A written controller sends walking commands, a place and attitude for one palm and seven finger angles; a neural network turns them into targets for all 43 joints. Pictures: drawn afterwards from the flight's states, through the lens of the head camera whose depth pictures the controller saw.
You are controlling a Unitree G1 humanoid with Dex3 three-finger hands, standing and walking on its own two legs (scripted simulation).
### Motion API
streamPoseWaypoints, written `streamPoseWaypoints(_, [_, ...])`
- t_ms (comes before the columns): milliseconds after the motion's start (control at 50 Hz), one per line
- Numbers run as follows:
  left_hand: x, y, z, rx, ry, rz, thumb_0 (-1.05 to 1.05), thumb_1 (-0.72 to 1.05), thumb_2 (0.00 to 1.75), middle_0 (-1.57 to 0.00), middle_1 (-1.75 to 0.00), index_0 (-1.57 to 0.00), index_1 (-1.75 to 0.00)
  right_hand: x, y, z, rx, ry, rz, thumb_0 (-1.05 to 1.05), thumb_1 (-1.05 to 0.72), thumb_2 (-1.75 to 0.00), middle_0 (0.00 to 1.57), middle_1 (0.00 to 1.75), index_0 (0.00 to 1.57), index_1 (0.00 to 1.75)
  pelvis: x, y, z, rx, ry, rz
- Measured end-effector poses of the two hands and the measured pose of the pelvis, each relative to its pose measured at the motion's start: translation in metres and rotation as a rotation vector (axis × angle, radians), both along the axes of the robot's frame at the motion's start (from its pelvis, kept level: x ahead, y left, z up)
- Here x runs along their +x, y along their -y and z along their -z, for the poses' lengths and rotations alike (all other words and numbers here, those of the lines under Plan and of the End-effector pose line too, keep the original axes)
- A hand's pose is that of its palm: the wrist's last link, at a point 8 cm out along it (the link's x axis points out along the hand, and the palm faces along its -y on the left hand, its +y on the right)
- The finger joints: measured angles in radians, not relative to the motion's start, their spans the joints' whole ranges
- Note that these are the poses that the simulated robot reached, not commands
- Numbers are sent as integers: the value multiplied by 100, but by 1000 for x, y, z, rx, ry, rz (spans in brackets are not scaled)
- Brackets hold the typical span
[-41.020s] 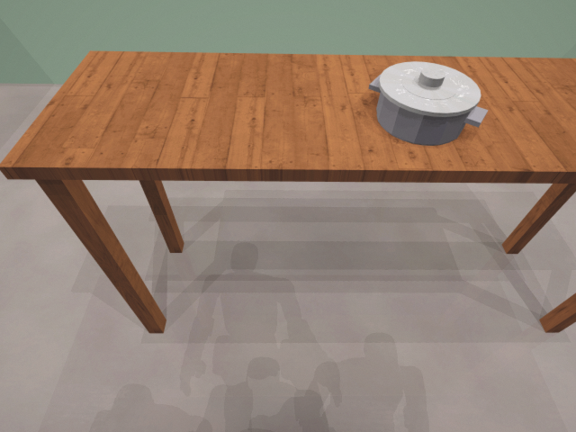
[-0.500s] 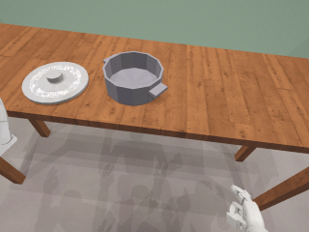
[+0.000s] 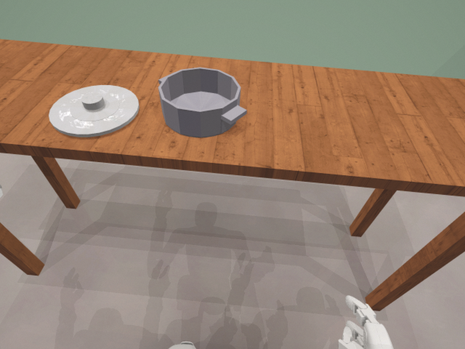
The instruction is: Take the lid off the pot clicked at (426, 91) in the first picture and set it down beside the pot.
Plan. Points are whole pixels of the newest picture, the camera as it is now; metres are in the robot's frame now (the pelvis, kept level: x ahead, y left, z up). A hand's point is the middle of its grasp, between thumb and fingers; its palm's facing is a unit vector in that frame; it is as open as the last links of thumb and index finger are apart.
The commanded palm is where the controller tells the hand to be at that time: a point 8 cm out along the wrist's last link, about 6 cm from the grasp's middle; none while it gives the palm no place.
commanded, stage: step back with the hand held close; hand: left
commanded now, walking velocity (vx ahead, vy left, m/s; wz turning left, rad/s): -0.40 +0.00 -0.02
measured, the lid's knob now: (93, 101) +0.59 +0.34 +0.10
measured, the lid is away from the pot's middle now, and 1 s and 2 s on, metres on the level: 0.24 0.24 0.24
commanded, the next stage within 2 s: stop stepping back and stand still in 0.32 s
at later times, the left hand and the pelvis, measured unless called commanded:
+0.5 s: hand out of the picture +0.12 +0.22 +0.28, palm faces +0.40 -0.83 -0.39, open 7.4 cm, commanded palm +0.04 +0.29 +0.29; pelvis -0.09 +0.01 +0.01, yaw -2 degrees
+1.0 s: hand out of the picture +0.05 +0.24 +0.29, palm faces +0.48 -0.81 -0.34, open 7.4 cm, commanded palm +0.00 +0.30 +0.29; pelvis -0.13 +0.02 +0.01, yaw +0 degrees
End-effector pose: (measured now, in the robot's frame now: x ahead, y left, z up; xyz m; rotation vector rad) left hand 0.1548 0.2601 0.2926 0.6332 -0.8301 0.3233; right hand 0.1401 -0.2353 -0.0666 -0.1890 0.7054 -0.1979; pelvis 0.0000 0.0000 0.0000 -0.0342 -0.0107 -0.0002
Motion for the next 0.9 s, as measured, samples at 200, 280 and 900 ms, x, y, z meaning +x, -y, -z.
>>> streamPoseWaypoints(200, [-39,-17,-2,-13,51,8,1,88,90,-22,-30,-22,-31,-27,-3,4,-49,-67,-9,1,-90,-90,20,30,20,30,-34,-16,0,-16,-4,-12])
streamPoseWaypoints(280, [-49,-24,-7,-57,40,-20,1,88,90,-22,-30,-22,-31,-39,-17,-6,-10,-32,-31,1,-90,-90,20,30,20,30,-49,-12,-10,-36,-24,-11])
streamPoseWaypoints(900, [-138,-14,-3,-76,-67,0,1,88,90,-21,-30,-21,-31,-142,-11,-7,0,-40,-18,1,-90,-90,20,30,21,30,-131,-11,-15,0,5,7])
